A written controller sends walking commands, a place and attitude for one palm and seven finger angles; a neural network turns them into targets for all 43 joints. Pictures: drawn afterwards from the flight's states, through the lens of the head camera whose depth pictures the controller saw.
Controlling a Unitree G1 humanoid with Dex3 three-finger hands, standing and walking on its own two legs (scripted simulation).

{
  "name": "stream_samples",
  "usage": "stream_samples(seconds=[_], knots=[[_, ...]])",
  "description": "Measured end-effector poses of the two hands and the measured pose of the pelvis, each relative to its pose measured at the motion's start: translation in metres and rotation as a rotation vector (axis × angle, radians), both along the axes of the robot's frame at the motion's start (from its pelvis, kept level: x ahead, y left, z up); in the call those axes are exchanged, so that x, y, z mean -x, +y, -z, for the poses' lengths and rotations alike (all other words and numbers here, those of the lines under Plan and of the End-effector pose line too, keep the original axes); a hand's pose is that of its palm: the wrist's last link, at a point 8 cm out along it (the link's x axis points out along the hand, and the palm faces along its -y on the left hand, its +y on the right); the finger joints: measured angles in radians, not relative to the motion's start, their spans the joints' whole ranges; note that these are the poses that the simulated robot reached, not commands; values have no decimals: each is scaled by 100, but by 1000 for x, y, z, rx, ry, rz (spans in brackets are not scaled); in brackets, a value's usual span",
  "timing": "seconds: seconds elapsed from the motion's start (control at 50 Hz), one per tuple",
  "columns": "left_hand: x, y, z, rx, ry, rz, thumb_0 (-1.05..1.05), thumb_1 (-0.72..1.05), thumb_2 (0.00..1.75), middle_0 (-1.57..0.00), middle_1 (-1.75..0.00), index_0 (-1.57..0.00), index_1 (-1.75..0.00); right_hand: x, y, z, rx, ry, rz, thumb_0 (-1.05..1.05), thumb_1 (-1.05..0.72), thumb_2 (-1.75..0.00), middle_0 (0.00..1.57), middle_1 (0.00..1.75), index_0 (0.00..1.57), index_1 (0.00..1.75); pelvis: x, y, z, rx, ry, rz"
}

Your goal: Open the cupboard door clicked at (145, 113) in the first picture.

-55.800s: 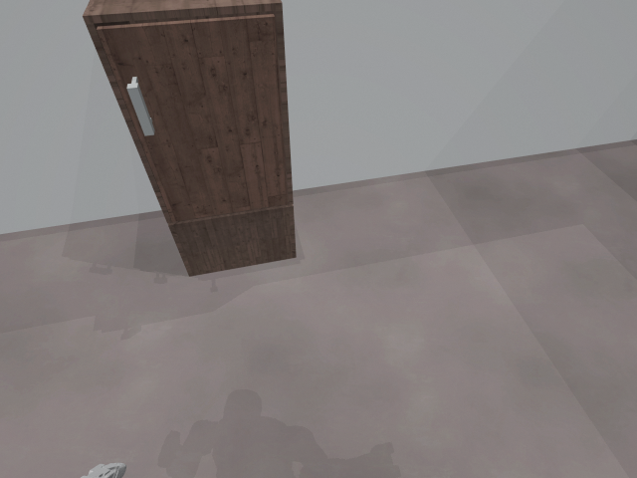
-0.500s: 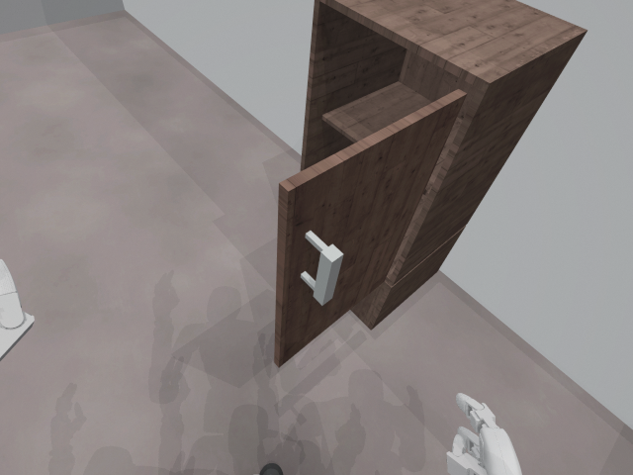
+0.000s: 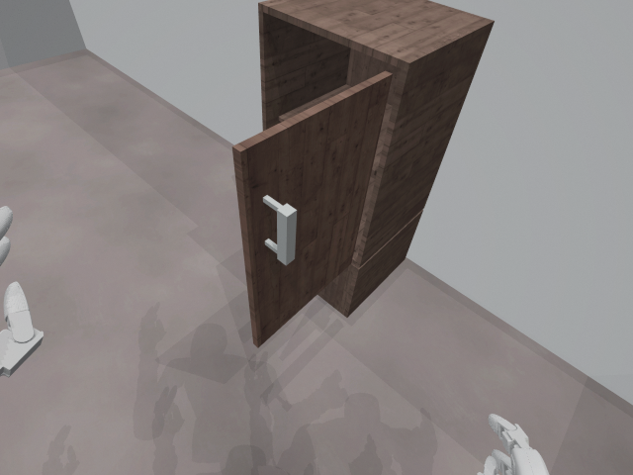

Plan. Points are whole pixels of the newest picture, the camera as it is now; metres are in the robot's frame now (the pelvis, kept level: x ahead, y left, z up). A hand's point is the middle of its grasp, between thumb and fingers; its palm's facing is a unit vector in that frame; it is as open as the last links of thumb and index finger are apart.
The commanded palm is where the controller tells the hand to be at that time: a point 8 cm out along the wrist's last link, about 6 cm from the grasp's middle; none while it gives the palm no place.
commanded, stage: stop stepping back and stand still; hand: left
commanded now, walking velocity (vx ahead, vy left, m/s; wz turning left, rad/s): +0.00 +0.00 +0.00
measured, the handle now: (277, 229) +0.51 +0.08 -0.01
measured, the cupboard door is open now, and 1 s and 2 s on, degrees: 90 90 90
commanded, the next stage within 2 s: let the arm hang, fingers relaxed in 0.60 s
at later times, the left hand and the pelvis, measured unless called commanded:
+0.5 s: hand out of the picture +0.14 +0.27 +0.17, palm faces +0.37 -0.79 -0.49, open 7.4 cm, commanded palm +0.09 +0.32 +0.18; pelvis -0.05 +0.02 +0.00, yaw +0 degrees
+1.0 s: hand out of the picture +0.01 +0.18 -0.17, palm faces -0.01 -0.99 -0.15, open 7.4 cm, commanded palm none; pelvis -0.06 +0.01 +0.00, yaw +2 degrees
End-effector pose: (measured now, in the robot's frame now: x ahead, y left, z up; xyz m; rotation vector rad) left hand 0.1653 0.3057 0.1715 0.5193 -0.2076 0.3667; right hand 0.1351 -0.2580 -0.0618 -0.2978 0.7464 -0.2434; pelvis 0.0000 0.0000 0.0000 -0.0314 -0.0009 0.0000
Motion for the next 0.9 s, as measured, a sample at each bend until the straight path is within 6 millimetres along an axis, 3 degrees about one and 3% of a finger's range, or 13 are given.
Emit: stream_samples(seconds=[0.14,0.28,0.4,0.46,0.52,0.62,0.72,0.76,0.82,0.9], knots=[[37,-3,-7,-30,-24,26,2,89,90,-22,-30,-21,-30,30,10,8,-13,16,1,1,-90,-89,20,30,20,30,16,6,2,23,-15,6],[36,23,-5,10,-80,-58,2,89,90,-21,-30,-21,-30,38,41,13,-49,12,-30,2,-90,-89,20,30,20,30,30,17,-1,0,-34,6],[48,6,-18,-45,-27,0,2,89,90,-21,-30,-21,-30,34,65,5,-132,-54,-91,2,-90,-89,20,30,20,30,46,14,-7,-14,-8,2],[60,1,-18,-60,11,29,2,89,90,-21,-30,-21,-30,33,65,9,-134,-45,-101,1,-90,-89,20,30,20,30,49,16,-5,-1,-9,1],[67,8,-12,-42,14,3,2,89,90,-21,-30,-21,-30,34,58,15,-111,-20,-84,1,-90,-89,20,30,20,30,46,19,-1,17,-14,6],[62,28,0,18,-4,-76,2,88,90,-22,-30,-21,-30,36,50,13,-59,-1,-68,1,-90,-89,20,30,20,30,46,24,-3,-8,-35,4],[52,22,1,-6,6,-54,2,89,90,-21,-30,-21,-30,34,48,6,-73,-50,-92,2,-90,-89,20,30,20,30,52,21,-6,-31,-9,-4],[40,22,40,33,172,-27,1,89,90,-21,-30,-20,-30,34,44,20,-102,-2,-116,1,-90,-89,20,30,20,30,56,22,-3,-19,4,-17],[37,19,131,167,542,-43,1,90,90,-20,-30,-20,-30,44,33,41,-119,112,-103,1,-90,-89,20,30,20,30,61,22,2,-4,0,-29],[77,-12,244,353,982,-75,1,90,90,-20,-30,-20,-30,76,17,55,-100,243,-41,1,-90,-89,20,30,20,30,61,19,8,-1,-23,-37]])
